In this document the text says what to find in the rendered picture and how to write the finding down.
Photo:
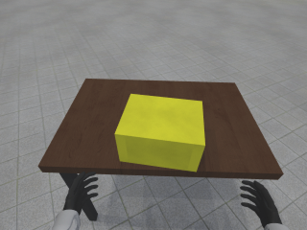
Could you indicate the robot left forearm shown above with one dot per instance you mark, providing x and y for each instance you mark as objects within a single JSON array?
[{"x": 66, "y": 220}]

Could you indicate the table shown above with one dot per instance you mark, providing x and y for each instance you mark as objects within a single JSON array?
[{"x": 85, "y": 141}]

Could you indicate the robot left hand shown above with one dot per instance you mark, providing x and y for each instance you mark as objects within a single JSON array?
[{"x": 76, "y": 197}]

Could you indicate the robot right hand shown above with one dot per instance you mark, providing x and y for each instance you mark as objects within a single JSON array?
[{"x": 265, "y": 208}]

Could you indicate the carton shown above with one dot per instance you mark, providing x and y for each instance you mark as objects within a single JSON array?
[{"x": 161, "y": 132}]

